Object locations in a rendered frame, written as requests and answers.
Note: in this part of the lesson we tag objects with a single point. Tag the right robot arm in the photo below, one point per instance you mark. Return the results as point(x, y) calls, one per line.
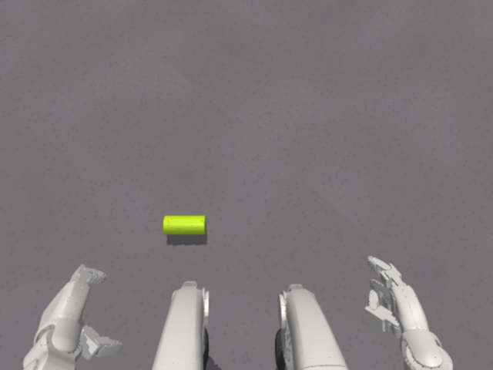
point(421, 350)

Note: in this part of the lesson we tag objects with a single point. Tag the can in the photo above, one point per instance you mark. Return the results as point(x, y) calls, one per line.
point(184, 225)

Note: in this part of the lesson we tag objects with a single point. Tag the left robot hand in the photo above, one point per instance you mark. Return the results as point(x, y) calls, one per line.
point(70, 303)

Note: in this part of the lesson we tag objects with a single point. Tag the right robot hand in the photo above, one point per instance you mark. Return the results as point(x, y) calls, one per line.
point(402, 310)

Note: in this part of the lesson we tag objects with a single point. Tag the left robot arm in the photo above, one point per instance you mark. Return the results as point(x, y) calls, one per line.
point(56, 346)

